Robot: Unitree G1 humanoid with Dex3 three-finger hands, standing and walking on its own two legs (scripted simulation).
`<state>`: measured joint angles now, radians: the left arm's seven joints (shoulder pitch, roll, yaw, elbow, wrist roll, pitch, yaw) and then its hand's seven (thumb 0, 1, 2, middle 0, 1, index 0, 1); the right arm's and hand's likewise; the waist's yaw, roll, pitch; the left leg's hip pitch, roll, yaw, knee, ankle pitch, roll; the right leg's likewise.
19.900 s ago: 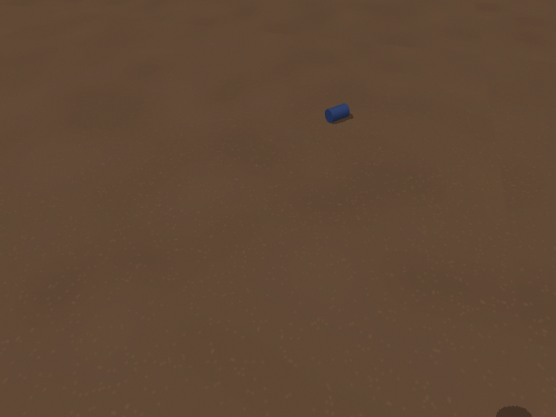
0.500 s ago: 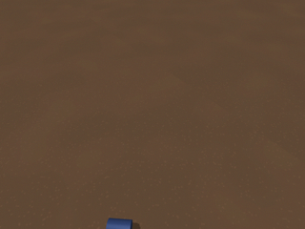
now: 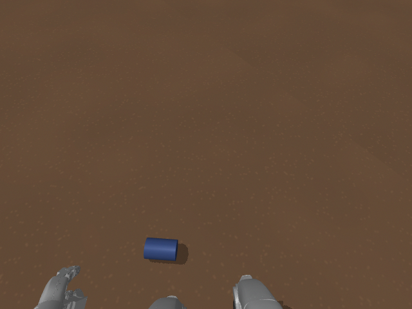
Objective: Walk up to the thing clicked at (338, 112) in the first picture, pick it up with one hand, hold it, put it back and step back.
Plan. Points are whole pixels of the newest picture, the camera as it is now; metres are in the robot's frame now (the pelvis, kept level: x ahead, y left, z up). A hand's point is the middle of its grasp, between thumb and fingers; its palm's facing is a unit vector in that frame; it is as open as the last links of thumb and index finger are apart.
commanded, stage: walk up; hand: left
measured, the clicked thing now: (161, 249) +0.39 +0.19 -0.70
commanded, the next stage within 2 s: stand in 1.84 s
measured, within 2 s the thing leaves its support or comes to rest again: neither
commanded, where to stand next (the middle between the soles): +0.06 -0.04 m, yaw -3 degrees
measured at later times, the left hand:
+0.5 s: hand out of the picture -0.01 +0.23 -0.11, palm faces -0.09 -0.90 -0.42, open 7.4 cm
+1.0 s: hand out of the picture -0.19 +0.24 -0.13, palm faces -0.06 -0.92 -0.39, open 7.4 cm
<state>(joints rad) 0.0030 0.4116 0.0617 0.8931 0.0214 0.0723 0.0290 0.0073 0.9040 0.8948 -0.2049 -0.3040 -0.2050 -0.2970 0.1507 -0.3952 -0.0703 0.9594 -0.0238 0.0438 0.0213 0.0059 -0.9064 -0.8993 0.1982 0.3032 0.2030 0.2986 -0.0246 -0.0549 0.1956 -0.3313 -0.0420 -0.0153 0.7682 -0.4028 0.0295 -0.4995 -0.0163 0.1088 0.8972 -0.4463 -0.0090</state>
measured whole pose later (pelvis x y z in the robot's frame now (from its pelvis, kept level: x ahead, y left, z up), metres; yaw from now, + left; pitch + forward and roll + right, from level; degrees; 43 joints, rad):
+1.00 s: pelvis -0.25 -0.03 +0.02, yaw -4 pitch -3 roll -2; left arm 0.27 0.36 0.07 0.94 0.04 0.00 -0.01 0.01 0.91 0.89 -0.20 -0.30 -0.20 -0.30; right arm 0.16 -0.39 -0.05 0.89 -0.02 0.03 0.01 0.01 -0.90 -0.90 0.20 0.30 0.21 0.30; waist 0.02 0.04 0.09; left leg -0.36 0.03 -0.07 0.74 -0.42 0.01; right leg -0.19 0.05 0.03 0.60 -0.36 -0.02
